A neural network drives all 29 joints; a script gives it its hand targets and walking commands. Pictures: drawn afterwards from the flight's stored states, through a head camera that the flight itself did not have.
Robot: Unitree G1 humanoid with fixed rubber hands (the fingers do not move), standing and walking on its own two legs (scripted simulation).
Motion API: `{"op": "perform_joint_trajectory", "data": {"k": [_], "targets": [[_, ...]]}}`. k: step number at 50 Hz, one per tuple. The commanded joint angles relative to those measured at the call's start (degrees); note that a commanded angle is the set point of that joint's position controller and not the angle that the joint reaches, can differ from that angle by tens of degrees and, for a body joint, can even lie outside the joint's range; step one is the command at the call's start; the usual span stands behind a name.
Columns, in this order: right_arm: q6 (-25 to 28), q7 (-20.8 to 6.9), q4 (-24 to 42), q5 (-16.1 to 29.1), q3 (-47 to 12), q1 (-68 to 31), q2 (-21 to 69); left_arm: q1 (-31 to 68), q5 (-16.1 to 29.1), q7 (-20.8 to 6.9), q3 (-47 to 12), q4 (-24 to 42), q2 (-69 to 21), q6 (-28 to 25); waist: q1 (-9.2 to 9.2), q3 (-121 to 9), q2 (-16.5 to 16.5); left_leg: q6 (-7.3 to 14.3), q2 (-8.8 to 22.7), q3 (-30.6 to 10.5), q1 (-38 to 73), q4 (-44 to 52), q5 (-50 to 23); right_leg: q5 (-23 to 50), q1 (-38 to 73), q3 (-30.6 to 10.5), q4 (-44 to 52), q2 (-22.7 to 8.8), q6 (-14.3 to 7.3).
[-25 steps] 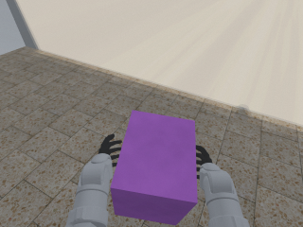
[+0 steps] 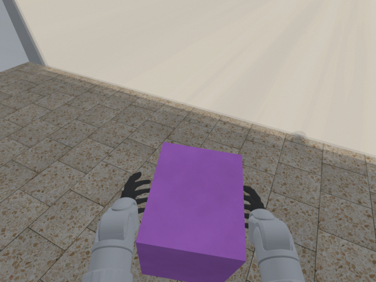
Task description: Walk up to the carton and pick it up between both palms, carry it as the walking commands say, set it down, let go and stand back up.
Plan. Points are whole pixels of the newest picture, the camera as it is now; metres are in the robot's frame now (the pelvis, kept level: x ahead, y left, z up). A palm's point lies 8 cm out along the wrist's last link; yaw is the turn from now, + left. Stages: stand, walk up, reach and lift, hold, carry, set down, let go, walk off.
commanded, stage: hold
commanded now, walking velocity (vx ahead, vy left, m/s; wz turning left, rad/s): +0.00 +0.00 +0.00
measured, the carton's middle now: (191, 215) +0.30 +0.00 -0.02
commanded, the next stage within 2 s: carry in 0.70 s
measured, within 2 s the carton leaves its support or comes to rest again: neither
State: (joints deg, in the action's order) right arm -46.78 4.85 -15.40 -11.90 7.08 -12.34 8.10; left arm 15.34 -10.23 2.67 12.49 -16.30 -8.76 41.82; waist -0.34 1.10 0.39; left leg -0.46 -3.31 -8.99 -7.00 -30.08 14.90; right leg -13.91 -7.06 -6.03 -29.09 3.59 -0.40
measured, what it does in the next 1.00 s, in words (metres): stands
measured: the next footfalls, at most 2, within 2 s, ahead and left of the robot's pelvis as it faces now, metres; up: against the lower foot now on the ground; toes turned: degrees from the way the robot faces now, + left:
right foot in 1.92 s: +0.02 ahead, -0.25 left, +0.00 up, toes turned -3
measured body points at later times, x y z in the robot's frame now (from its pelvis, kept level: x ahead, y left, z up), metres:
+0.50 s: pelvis +0.00 +0.00 +0.00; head -0.05 +0.00 +0.45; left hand +0.30 +0.14 +0.03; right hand +0.28 -0.14 +0.02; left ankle +0.03 +0.13 -0.73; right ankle +0.03 -0.12 -0.73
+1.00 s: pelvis -0.01 -0.03 -0.02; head -0.07 -0.02 +0.43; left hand +0.29 +0.12 +0.06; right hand +0.26 -0.17 +0.05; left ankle +0.03 +0.13 -0.73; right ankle +0.03 -0.12 -0.73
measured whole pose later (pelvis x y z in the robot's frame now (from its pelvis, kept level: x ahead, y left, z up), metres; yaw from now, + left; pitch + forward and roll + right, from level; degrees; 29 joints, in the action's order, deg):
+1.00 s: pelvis -0.01 -0.03 -0.02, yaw -1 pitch +1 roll -1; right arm -63.8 8.0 0.7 -7.2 3.6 -11.9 6.8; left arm 16.1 -3.8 6.5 8.2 -2.6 -6.4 58.1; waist 0.6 -9.8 1.3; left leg -3.2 0.3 -8.7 -23.8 -39.9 17.6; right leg -14.4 -23.4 -1.1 -36.5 5.7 -2.9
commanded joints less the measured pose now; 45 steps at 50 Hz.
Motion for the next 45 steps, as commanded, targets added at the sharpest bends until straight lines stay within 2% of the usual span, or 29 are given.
{"op": "perform_joint_trajectory", "data": {"k": [1, 2, 3, 6, 7, 9, 10, 11, 13, 14, 16, 19, 20, 21, 22, 23, 27, 28, 29, 33, 34, 35, 36, 37, 39, 40, 41, 43, 45], "targets": [[7.3, -15.4, 14.1, 18.1, -34.8, -47.2, 58.0, 32.2, 14.9, -15.0, -35.9, 1.4, -61.6, -0.5, -0.07, -19.3, -1.0, 1.1, -1.1, 2.0, 2.7, 5.9, -6.8, 4.9, 4.5, 0.7, 5.4, 0.0, -0.4], [7.8, -15.6, 16.8, 19.1, -36.1, -49.9, 57.5, 34.5, 16.0, -15.1, -37.8, 3.6, -62.7, -0.9, -0.29, -21.2, -1.0, 1.1, -0.6, 1.3, 2.5, 5.9, -6.9, 5.7, 4.9, 0.9, 4.2, 0.6, -0.4], [7.6, -15.6, 15.8, 18.9, -35.4, -49.0, 57.2, 32.8, 15.1, -15.0, -36.5, 1.7, -62.1, -0.5, 0.19, -19.1, 0.3, 1.1, -0.7, 1.8, 1.6, 6.2, -6.5, 5.4, 4.6, 1.1, 4.7, 0.2, -0.6], [7.5, -15.5, 14.6, 18.8, -35.4, -50.1, 58.1, 34.3, 15.6, -15.3, -35.8, 0.9, -61.7, -0.9, -0.26, -18.4, -2.0, 1.5, -0.8, 2.0, 2.1, 5.8, -5.5, 3.4, 3.4, 0.9, 4.9, 0.1, -0.2], [7.7, -15.7, 15.3, 19.1, -35.5, -51.4, 58.5, 34.4, 15.0, -15.3, -35.8, 1.3, -61.9, -0.9, 0.99, -19.6, -0.8, 1.3, -1.0, 1.9, 1.6, 5.4, -5.9, 4.0, 4.2, 0.7, 4.7, -0.1, -0.2], [7.6, -15.6, 14.0, 18.9, -34.8, -50.0, 58.6, 35.3, 15.2, -15.1, -36.6, 2.3, -62.7, -0.9, 0.20, -20.4, 1.2, 1.1, -0.9, 2.2, 0.9, 5.5, -7.5, 6.3, 5.4, 0.9, 4.1, 0.1, -0.4], [7.1, -15.7, 11.8, 18.2, -33.8, -48.1, 58.2, 33.6, 14.5, -15.2, -35.4, 0.4, -61.4, -0.6, 0.30, -18.1, 0.5, 1.2, -0.8, 2.2, 1.9, 5.9, -7.0, 5.0, 3.2, 0.7, 4.9, 0.0, -0.4], [7.7, -15.7, 12.7, 18.9, -35.0, -48.9, 59.4, 35.6, 15.5, -15.3, -36.7, 2.0, -62.0, -1.0, -0.10, -20.4, -0.6, 1.2, -1.1, 2.3, 3.2, 5.1, -7.9, 5.5, 3.3, 0.6, 4.8, -0.2, -0.2], [7.6, -15.6, 15.1, 18.9, -35.7, -48.9, 58.4, 31.6, 14.6, -15.2, -36.1, 0.8, -61.7, -0.8, 0.89, -21.0, -1.1, 1.1, -1.2, 2.2, 2.5, 5.2, -9.4, 7.2, 5.0, 0.7, 4.8, 0.0, -0.1], [8.2, -15.4, 17.4, 19.5, -36.7, -51.0, 58.0, 33.9, 15.8, -15.3, -37.5, 2.6, -62.5, -1.1, -0.27, -22.3, -0.3, 1.3, -0.8, 1.8, 2.6, 5.2, -9.3, 7.4, 5.3, 0.8, 4.3, 0.0, -0.2], [7.6, -15.4, 14.7, 18.7, -34.9, -47.9, 57.8, 32.4, 14.9, -15.1, -36.7, 2.1, -62.1, -0.7, 0.43, -20.0, 1.7, 0.8, -1.0, 2.0, 2.6, 5.5, -10.6, 8.1, 4.4, 0.6, 4.7, 0.2, -0.7], [7.8, -15.5, 14.8, 18.2, -35.0, -46.9, 57.4, 32.9, 14.8, -15.0, -37.0, 3.2, -61.6, -0.9, 0.01, -19.5, 0.6, 0.9, -1.0, 2.2, 1.6, 5.7, -7.9, 6.2, 4.8, 0.6, 4.9, 0.1, -0.6], [8.2, -15.5, 15.9, 19.4, -36.2, -48.2, 58.4, 34.9, 15.8, -15.2, -37.7, 3.9, -62.4, -1.3, -1.03, -21.2, 0.8, 1.1, -1.0, 2.1, 3.0, 5.3, -7.8, 6.2, 4.1, 0.5, 4.5, -0.2, -0.4], [8.0, -15.3, 15.8, 18.7, -35.6, -48.3, 57.9, 33.8, 15.7, -15.2, -37.1, 2.9, -61.8, -1.0, -0.02, -19.7, 0.2, 1.3, -0.9, 2.1, 1.1, 5.6, -7.2, 5.8, 5.1, 0.6, 4.5, -0.2, -0.3], [8.4, -15.1, 18.2, 19.4, -36.6, -50.1, 57.8, 33.9, 16.2, -15.5, -38.1, 3.2, -62.5, -1.0, -0.22, -21.9, 0.3, 1.1, -1.0, 1.8, 3.3, 5.0, -9.2, 7.1, 4.2, 0.5, 4.3, -0.1, -0.3], [7.9, -15.4, 16.2, 19.4, -36.4, -47.3, 58.4, 34.5, 16.3, -15.2, -38.7, 5.1, -61.9, -1.3, -0.03, -22.0, 0.6, 1.0, -1.0, 1.9, 3.0, 5.0, -9.4, 7.2, 4.7, 0.8, 4.3, 0.0, -0.4], [7.5, -15.3, 15.9, 19.1, -36.0, -46.9, 57.5, 29.8, 15.0, -15.2, -36.0, 1.2, -61.3, -0.5, 0.50, -18.0, -1.1, 1.1, -1.0, 1.6, 3.0, 5.6, -10.0, 7.5, 3.3, 0.8, 5.0, 0.1, -0.4], [7.6, -15.3, 15.9, 18.7, -36.6, -44.9, 58.1, 33.0, 16.0, -15.1, -38.5, 5.0, -61.8, -0.9, -0.45, -21.4, 0.2, 0.9, -1.1, 1.5, 3.8, 5.5, -10.1, 8.2, 4.9, 0.7, 4.6, 0.1, -0.6], [7.5, -15.3, 16.6, 19.2, -36.4, -46.1, 57.7, 30.9, 15.5, -15.0, -37.5, 3.0, -61.6, -0.5, 0.41, -20.4, 0.1, 0.9, -0.9, 1.6, 3.4, 5.5, -10.4, 8.3, 4.5, 0.6, 4.6, 0.3, -0.6], [7.7, -15.1, 18.1, 19.5, -37.2, -47.4, 58.3, 31.8, 15.8, -15.2, -37.6, 4.1, -61.4, -0.9, 0.35, -20.8, -1.6, 1.3, -1.3, 1.8, 2.9, 5.1, -11.0, 8.3, 4.7, 0.6, 4.7, 0.2, -0.1], [7.3, -15.3, 16.6, 19.6, -37.1, -43.6, 58.7, 30.4, 16.1, -14.9, -37.9, 5.3, -60.4, -0.9, 0.59, -19.3, -0.5, 1.1, -1.2, 2.0, 2.8, 5.6, -11.1, 9.1, 5.0, 0.6, 4.7, 0.1, -0.1], [6.6, -14.9, 20.2, 20.2, -37.8, -51.2, 54.6, 36.9, 16.7, -15.3, -39.5, 8.1, -57.9, 0.7, -0.06, -26.3, -1.5, 2.4, 10.7, -1.9, -2.1, -0.9, -16.0, 13.1, -3.2, -2.4, -1.6, -9.7, -0.8], [5.8, -14.6, 22.0, 20.5, -37.7, -48.3, 54.1, 35.9, 18.4, -14.9, -40.8, 10.7, -58.1, 1.8, -0.40, -29.4, 2.4, 3.9, 13.1, -4.9, 0.0, -1.4, -20.9, 13.8, -5.1, -2.6, -4.2, -8.7, -1.2], [4.9, -14.0, 24.0, 20.7, -37.7, -48.8, 53.0, 33.8, 18.6, -14.8, -40.3, 10.0, -57.8, 3.2, -0.57, -32.2, 3.1, 5.7, 15.6, -7.5, 0.8, -1.3, -27.4, 14.3, -6.1, -1.0, -7.5, -8.1, -0.6], [2.5, -13.2, 25.1, 21.6, -37.7, -45.9, 51.7, 33.9, 21.3, -14.4, -42.0, 11.7, -57.8, 5.5, -0.57, -34.2, 3.5, 7.8, 17.7, -10.5, 2.0, -1.0, -30.0, 8.4, -10.4, 0.7, -9.3, -6.0, 0.4], [1.2, -12.7, 26.4, 22.1, -37.9, -46.0, 51.2, 33.2, 22.2, -14.1, -42.8, 12.7, -57.9, 6.8, -0.28, -32.1, 7.0, 8.2, 18.3, -11.1, 0.8, -0.2, -30.3, 3.6, -11.5, 1.7, -7.4, -4.9, 0.7], [-0.2, -12.6, 26.6, 22.4, -37.7, -45.6, 50.5, 33.1, 22.5, -13.9, -42.5, 12.5, -57.4, 7.9, 0.16, -31.6, 7.5, 8.1, 17.9, -11.1, -2.2, 0.9, -25.2, -2.4, -11.1, 2.4, -5.4, -4.1, -0.1], [-3.0, -12.2, 29.5, 23.8, -38.7, -47.0, 50.1, 34.0, 24.3, -13.2, -44.2, 14.7, -57.6, 10.4, 0.34, -29.4, 8.1, 5.9, 16.1, -8.4, -6.9, 1.2, -19.3, -3.2, -9.8, 3.2, -3.3, -3.8, -0.8], [-6.5, -11.8, 30.5, 25.0, -39.3, -46.9, 50.0, 32.8, 25.1, -12.7, -43.6, 16.0, -55.8, 13.3, 0.42, -27.4, 3.5, 3.3, 13.4, -4.3, -12.6, -0.4, -10.3, 2.4, -6.3, 1.5, -1.2, -5.9, -2.3]]}}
